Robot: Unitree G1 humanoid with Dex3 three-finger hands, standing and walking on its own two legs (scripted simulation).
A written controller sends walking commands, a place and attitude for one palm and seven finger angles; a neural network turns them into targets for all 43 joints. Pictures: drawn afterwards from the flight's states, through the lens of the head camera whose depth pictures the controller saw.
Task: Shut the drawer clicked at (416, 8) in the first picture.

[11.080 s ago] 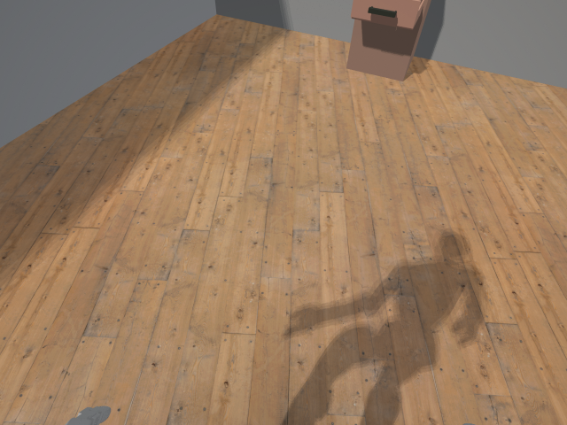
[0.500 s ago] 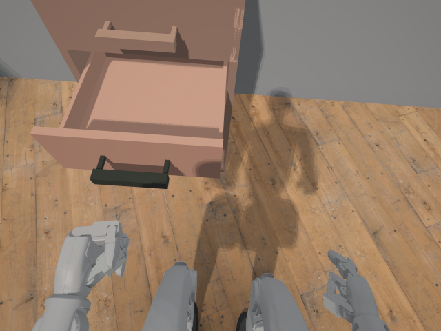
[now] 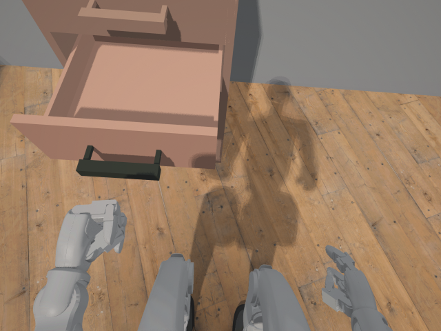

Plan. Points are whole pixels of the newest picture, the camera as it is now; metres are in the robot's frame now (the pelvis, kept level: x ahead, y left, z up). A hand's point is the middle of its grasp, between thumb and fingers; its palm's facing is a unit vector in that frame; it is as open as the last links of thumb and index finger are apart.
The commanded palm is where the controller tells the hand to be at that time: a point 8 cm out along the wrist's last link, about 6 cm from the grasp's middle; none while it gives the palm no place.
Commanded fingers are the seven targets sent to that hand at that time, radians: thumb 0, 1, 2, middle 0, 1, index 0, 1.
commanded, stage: bring the fist close to the handle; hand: left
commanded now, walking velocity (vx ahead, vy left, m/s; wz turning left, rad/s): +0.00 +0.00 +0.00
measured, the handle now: (122, 160) +0.43 +0.24 -0.06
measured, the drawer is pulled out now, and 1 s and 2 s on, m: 0.25 0.25 0.18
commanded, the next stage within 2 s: push the drawer shut in 1.06 s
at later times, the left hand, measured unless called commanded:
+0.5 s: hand (129, 217) +0.31 +0.19 -0.04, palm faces -0.01 -1.00 -0.05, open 3.3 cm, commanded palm +0.30 +0.24 -0.04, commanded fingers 0.00 0.90 0.90 -1.40 -1.60 -1.40 -1.60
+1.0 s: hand (131, 214) +0.32 +0.19 -0.06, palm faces +0.00 -1.00 -0.06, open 3.3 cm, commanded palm +0.31 +0.24 -0.06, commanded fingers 0.00 0.90 0.90 -1.40 -1.60 -1.40 -1.60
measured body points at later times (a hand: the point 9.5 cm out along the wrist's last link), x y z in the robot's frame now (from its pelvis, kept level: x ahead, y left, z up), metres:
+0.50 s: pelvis -0.01 +0.01 -0.04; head +0.15 +0.03 +0.38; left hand +0.30 +0.25 -0.04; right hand +0.18 -0.24 -0.15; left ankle +0.05 +0.11 -0.55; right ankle +0.03 -0.09 -0.55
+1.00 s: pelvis -0.02 +0.01 -0.05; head +0.16 +0.03 +0.36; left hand +0.31 +0.25 -0.06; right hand +0.16 -0.24 -0.17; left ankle +0.05 +0.11 -0.55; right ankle +0.03 -0.09 -0.55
